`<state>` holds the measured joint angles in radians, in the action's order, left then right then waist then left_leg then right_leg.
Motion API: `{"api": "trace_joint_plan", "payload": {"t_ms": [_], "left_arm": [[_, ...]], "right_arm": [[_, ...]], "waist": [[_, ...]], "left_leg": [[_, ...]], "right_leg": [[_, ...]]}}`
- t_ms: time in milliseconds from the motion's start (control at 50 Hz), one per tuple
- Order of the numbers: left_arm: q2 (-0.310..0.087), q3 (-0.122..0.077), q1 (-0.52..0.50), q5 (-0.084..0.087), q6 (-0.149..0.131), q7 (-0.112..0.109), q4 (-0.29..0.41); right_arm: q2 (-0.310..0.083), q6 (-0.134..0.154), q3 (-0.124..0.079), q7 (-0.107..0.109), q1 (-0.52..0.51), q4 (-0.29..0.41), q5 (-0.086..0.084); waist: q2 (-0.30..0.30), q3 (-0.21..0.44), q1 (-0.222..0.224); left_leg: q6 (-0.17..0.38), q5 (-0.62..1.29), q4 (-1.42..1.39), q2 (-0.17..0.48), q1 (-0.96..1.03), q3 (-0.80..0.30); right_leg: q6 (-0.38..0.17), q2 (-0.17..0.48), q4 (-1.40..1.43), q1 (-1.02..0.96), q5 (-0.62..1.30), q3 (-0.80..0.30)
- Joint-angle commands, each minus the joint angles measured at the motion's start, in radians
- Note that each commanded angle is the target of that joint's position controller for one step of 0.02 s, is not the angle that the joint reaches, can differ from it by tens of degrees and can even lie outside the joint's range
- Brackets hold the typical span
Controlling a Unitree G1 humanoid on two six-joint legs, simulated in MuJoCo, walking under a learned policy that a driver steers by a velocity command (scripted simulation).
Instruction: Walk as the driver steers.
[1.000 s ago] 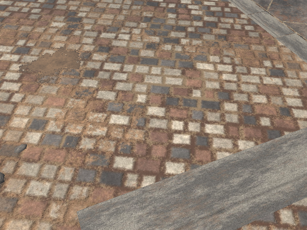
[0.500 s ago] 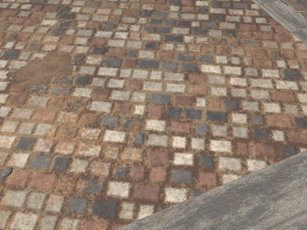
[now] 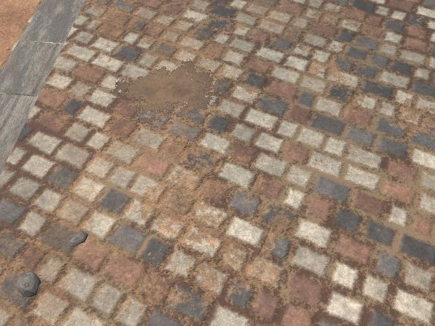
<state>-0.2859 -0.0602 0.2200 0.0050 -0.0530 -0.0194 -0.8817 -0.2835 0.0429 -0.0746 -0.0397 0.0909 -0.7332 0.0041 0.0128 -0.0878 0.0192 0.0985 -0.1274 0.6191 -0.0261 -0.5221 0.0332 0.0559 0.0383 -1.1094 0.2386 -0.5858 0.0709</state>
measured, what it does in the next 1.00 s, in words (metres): walks ahead: right foot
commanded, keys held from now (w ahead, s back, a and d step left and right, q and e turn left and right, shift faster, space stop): q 0.20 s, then no key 0.80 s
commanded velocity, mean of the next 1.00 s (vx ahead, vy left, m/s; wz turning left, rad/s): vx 0.05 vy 0.00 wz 0.25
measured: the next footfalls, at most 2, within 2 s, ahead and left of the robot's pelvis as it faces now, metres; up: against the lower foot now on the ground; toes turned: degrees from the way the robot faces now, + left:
right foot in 0.44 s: +0.21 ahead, -0.15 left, +0.00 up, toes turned +14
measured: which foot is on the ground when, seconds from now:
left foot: down 0.00-1.00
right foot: up 0.00-0.42, down 0.44-1.00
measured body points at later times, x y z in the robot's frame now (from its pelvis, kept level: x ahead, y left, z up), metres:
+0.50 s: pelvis +0.12 -0.03 +0.01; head +0.15 -0.03 +0.46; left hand +0.19 +0.26 -0.09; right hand +0.34 -0.25 -0.09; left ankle +0.12 +0.07 -0.71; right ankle +0.17 -0.16 -0.72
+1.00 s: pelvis +0.15 -0.03 +0.02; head +0.15 -0.02 +0.47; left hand +0.20 +0.25 -0.11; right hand +0.32 -0.25 -0.10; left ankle +0.11 +0.08 -0.72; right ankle +0.17 -0.16 -0.72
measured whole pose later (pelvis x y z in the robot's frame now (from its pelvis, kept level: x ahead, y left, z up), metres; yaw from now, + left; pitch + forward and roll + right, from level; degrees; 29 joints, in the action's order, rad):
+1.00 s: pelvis +0.15 -0.03 +0.02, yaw +13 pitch -1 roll +0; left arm -0.25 -0.03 0.14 -0.01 -0.01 -0.01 -0.90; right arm -0.23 -0.01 -0.04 0.02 0.21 -0.76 0.01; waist 0.00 -0.04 0.01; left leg 0.01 -0.31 0.55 -0.05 -0.21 -0.09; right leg 0.03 0.01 -0.54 0.22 -0.29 -0.03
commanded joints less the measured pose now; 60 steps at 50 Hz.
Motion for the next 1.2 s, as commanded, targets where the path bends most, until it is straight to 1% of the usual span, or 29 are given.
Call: {"api": "trace_joint_plan", "payload": {"t_ms": [20, 40, 60, 80, 120, 160, 200, 240, 280, 320, 360, 400, 420, 440, 460, 480, 500, 520, 560, 580, 600, 620, 640, 660, 680, 700, 780, 1000, 1200], "left_arm": [[-0.116, -0.017, -0.021, 0.017, -0.034, -0.003, 0.104], [-0.125, -0.023, -0.029, 0.000, -0.021, -0.016, 0.098], [-0.138, -0.031, -0.014, -0.004, -0.003, -0.021, 0.099], [-0.132, -0.032, 0.003, -0.008, 0.010, -0.023, 0.101], [-0.105, -0.027, 0.018, -0.016, 0.023, -0.028, 0.105], [-0.098, -0.024, -0.008, -0.020, 0.029, -0.035, 0.117], [-0.100, -0.023, -0.047, -0.018, 0.036, -0.038, 0.131], [-0.098, -0.021, -0.073, -0.011, 0.041, -0.035, 0.135], [-0.096, -0.019, -0.101, -0.008, 0.040, -0.030, 0.142], [-0.096, -0.017, -0.114, -0.007, 0.035, -0.026, 0.147], [-0.100, -0.017, -0.112, -0.006, 0.025, -0.018, 0.149], [-0.091, -0.015, -0.090, -0.005, 0.012, -0.007, 0.145], [-0.081, -0.012, -0.062, -0.008, 0.004, 0.000, 0.137], [-0.116, -0.018, -0.049, -0.021, -0.002, 0.003, 0.136], [-0.196, -0.031, -0.053, -0.037, 0.001, -0.002, 0.150], [-0.166, -0.022, -0.078, -0.046, 0.010, -0.003, 0.134], [-0.109, -0.009, -0.088, -0.034, 0.011, -0.001, 0.141], [-0.106, -0.008, -0.093, -0.026, 0.011, -0.001, 0.136], [-0.124, -0.010, -0.126, -0.008, 0.014, -0.002, 0.136], [-0.115, -0.006, -0.122, -0.007, 0.016, -0.001, 0.130], [-0.105, -0.004, -0.102, -0.010, 0.015, 0.003, 0.123], [-0.095, 0.001, -0.086, -0.017, 0.013, 0.009, 0.119], [-0.098, 0.000, -0.053, -0.019, 0.010, 0.015, 0.120], [-0.107, 0.000, -0.072, -0.019, 0.009, 0.016, 0.113], [-0.097, 0.002, -0.085, -0.016, 0.009, 0.016, 0.114], [-0.085, 0.005, -0.088, -0.014, 0.011, 0.013, 0.112], [-0.083, 0.006, -0.085, -0.011, 0.020, 0.007, 0.097], [-0.079, 0.006, -0.088, -0.009, 0.031, 0.002, 0.016], [-0.078, 0.005, -0.072, -0.007, 0.036, -0.010, -0.074]], "right_arm": [[-0.176, 0.004, -0.052, 0.012, 0.146, 0.055, -0.018], [-0.146, -0.001, -0.044, 0.020, 0.096, 0.065, -0.022], [-0.133, -0.006, -0.038, 0.025, 0.069, 0.078, -0.009], [-0.139, -0.007, -0.040, 0.026, 0.059, 0.087, 0.004], [-0.161, -0.005, -0.047, 0.034, 0.065, 0.093, 0.005], [-0.174, -0.011, -0.051, 0.046, 0.077, 0.097, -0.004], [-0.177, -0.027, -0.050, 0.061, 0.079, 0.105, -0.012], [-0.165, -0.040, -0.043, 0.071, 0.068, 0.113, -0.010], [-0.156, -0.048, -0.037, 0.075, 0.069, 0.113, -0.001], [-0.148, -0.052, -0.031, 0.074, 0.075, 0.109, 0.006], [-0.139, -0.056, -0.023, 0.069, 0.081, 0.106, 0.009], [-0.120, -0.059, -0.011, 0.065, 0.073, 0.105, 0.004], [-0.107, -0.061, -0.003, 0.066, 0.067, 0.103, -0.004], [-0.090, -0.058, 0.004, 0.066, 0.104, 0.098, -0.001], [-0.065, -0.051, 0.011, 0.064, 0.171, 0.099, 0.021], [-0.071, -0.044, 0.006, 0.062, 0.184, 0.105, 0.014], [-0.116, -0.041, -0.001, 0.062, 0.142, 0.105, 0.018], [-0.120, -0.044, -0.007, 0.064, 0.095, 0.111, 0.011], [-0.083, -0.063, -0.001, 0.062, 0.094, 0.099, 0.013], [-0.063, -0.068, 0.005, 0.056, 0.099, 0.092, 0.013], [-0.062, -0.073, 0.007, 0.053, 0.092, 0.092, 0.014], [-0.079, -0.076, 0.005, 0.052, 0.084, 0.098, 0.015], [-0.113, -0.078, -0.005, 0.051, 0.080, 0.085, 0.010], [-0.087, -0.074, -0.003, 0.049, 0.083, 0.090, 0.008], [-0.073, -0.069, 0.003, 0.048, 0.090, 0.083, 0.013], [-0.078, -0.064, 0.002, 0.048, 0.086, 0.080, 0.015], [-0.072, -0.048, 0.004, 0.053, 0.095, 0.066, 0.013], [-0.062, -0.039, 0.007, 0.063, 0.118, 0.024, 0.009], [-0.050, -0.034, 0.009, 0.067, 0.128, -0.041, 0.007]], "waist": [[-0.014, 0.316, -0.069], [-0.012, 0.240, -0.040], [0.009, 0.216, -0.007], [0.025, 0.211, 0.010], [0.042, 0.224, 0.021], [0.050, 0.241, 0.013], [0.068, 0.246, 0.000], [0.088, 0.237, -0.011], [0.109, 0.215, -0.028], [0.125, 0.202, -0.039], [0.132, 0.201, -0.045], [0.127, 0.203, -0.025], [0.116, 0.197, 0.001], [0.074, 0.195, -0.006], [-0.109, 0.223, -0.064], [-0.258, 0.199, -0.090], [-0.233, 0.197, -0.056], [-0.212, 0.190, -0.039], [-0.195, 0.183, -0.051], [-0.184, 0.182, -0.056], [-0.165, 0.176, -0.044], [-0.128, 0.166, -0.028], [-0.038, 0.148, 0.010], [-0.047, 0.140, -0.014], [-0.038, 0.134, -0.013], [-0.024, 0.132, -0.008], [0.018, 0.135, -0.003], [-0.001, 0.103, -0.007], [-0.005, 0.082, -0.004]], "left_leg": [[0.240, 0.516, -0.216, 0.298, 0.611, -0.441], [0.209, 0.455, -0.247, 0.263, 0.469, -0.387], [0.197, 0.430, -0.277, 0.236, 0.359, -0.356], [0.195, 0.436, -0.292, 0.223, 0.294, -0.345], [0.197, 0.501, -0.290, 0.202, 0.258, -0.312], [0.184, 0.475, -0.279, 0.192, 0.273, -0.317], [0.163, 0.331, -0.276, 0.179, 0.286, -0.342], [0.137, 0.171, -0.280, 0.167, 0.283, -0.348], [0.127, 0.078, -0.283, 0.162, 0.266, -0.361], [0.130, 0.074, -0.268, 0.166, 0.263, -0.375], [0.132, 0.153, -0.228, 0.176, 0.279, -0.393], [0.117, 0.244, -0.174, 0.173, 0.300, -0.407], [0.086, 0.238, -0.149, 0.148, 0.285, -0.398], [0.035, 0.151, -0.117, 0.108, 0.250, -0.380], [-0.022, -0.097, 0.013, 0.004, 0.179, -0.279], [-0.071, -0.327, 0.051, -0.062, 0.113, -0.179], [-0.101, -0.352, 0.073, -0.023, 0.135, -0.158], [-0.109, -0.304, 0.057, -0.013, 0.143, -0.144], [-0.117, -0.168, -0.060, 0.010, 0.232, -0.135], [-0.110, -0.081, -0.128, 0.015, 0.302, -0.138], [-0.100, -0.002, -0.149, 0.019, 0.345, -0.147], [-0.085, 0.078, -0.148, 0.040, 0.364, -0.165], [-0.055, 0.054, -0.118, 0.040, 0.330, -0.172], [-0.042, 0.025, -0.132, 0.039, 0.300, -0.179], [-0.042, 0.023, -0.146, 0.046, 0.292, -0.188], [-0.045, 0.038, -0.151, 0.047, 0.284, -0.191], [-0.054, 0.079, -0.151, 0.052, 0.284, -0.195], [-0.059, 0.063, -0.167, 0.049, 0.298, -0.188], [-0.064, 0.037, -0.188, 0.040, 0.305, -0.170]], "right_leg": [[-0.019, 0.011, -0.250, 0.456, 0.061, -0.149], [-0.015, 0.037, -0.183, 0.421, 0.116, -0.147], [-0.017, 0.047, -0.147, 0.349, 0.147, -0.154], [-0.014, 0.036, -0.121, 0.306, 0.167, -0.147], [0.004, 0.019, -0.045, 0.289, 0.201, -0.142], [0.022, 0.007, 0.035, 0.314, 0.242, -0.151], [0.036, 0.000, 0.111, 0.336, 0.289, -0.166], [0.042, 0.002, 0.189, 0.331, 0.339, -0.169], [0.043, 0.003, 0.258, 0.303, 0.359, -0.167], [0.039, 0.000, 0.319, 0.261, 0.343, -0.160], [0.027, -0.008, 0.377, 0.212, 0.299, -0.146], [0.001, -0.019, 0.512, 0.135, 0.322, -0.128], [-0.021, -0.019, 0.663, 0.053, 0.450, -0.119], [-0.053, 0.045, 0.727, -0.038, 0.609, -0.174], [-0.127, 0.209, 0.712, -0.132, 0.871, -0.319], [-0.263, 0.297, 0.718, -0.104, 0.932, -0.420], [-0.297, 0.302, 0.740, -0.076, 0.858, -0.445], [-0.268, 0.260, 0.731, -0.088, 0.818, -0.411], [-0.203, 0.199, 0.710, -0.057, 0.776, -0.328], [-0.166, 0.159, 0.703, -0.028, 0.717, -0.283], [-0.131, 0.121, 0.695, -0.006, 0.620, -0.248], [-0.103, 0.087, 0.678, 0.018, 0.517, -0.216], [-0.079, 0.041, 0.681, 0.019, 0.451, -0.170], [-0.065, 0.031, 0.655, -0.004, 0.441, -0.150], [-0.064, 0.026, 0.641, -0.011, 0.455, -0.140], [-0.067, 0.027, 0.628, -0.022, 0.481, -0.136], [-0.069, 0.021, 0.611, -0.048, 0.521, -0.132], [-0.052, 0.009, 0.636, -0.058, 0.492, -0.129], [-0.048, 0.003, 0.660, -0.057, 0.461, -0.127]]}}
